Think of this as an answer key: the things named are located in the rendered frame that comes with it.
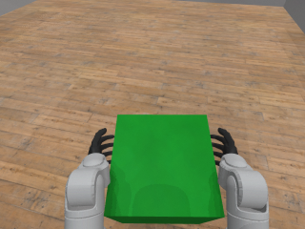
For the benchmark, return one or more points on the right robot forearm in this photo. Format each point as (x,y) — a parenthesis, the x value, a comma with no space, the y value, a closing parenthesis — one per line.
(247,195)

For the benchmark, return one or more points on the robot left hand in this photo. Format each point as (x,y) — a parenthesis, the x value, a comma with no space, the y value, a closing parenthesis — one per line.
(97,148)

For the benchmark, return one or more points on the robot right hand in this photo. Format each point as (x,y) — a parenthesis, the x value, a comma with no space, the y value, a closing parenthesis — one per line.
(228,146)

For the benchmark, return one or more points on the carton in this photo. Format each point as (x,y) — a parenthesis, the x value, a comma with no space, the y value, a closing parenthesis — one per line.
(163,171)

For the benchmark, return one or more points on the left robot forearm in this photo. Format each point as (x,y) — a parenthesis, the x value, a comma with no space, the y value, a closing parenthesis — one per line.
(85,193)

